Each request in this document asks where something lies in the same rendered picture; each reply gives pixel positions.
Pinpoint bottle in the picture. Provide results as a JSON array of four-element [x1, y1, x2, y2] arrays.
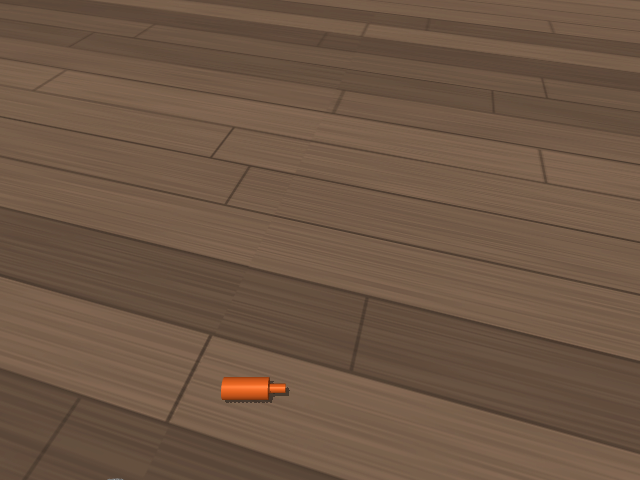
[[221, 377, 286, 400]]

